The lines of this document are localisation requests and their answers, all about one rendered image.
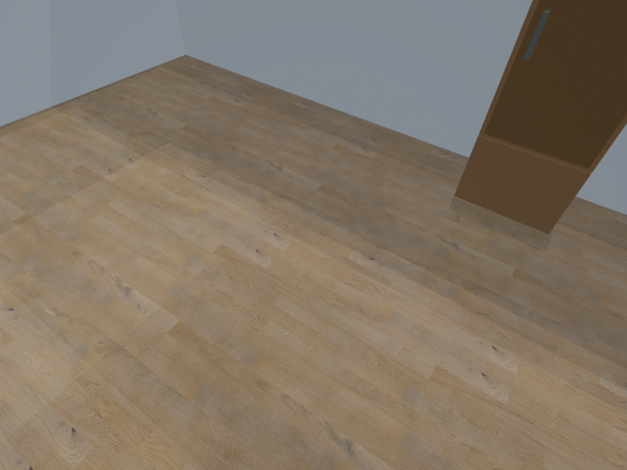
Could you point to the handle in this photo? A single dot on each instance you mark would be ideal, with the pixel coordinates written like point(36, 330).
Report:
point(536, 35)

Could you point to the cupboard door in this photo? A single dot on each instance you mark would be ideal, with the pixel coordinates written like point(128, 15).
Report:
point(571, 95)

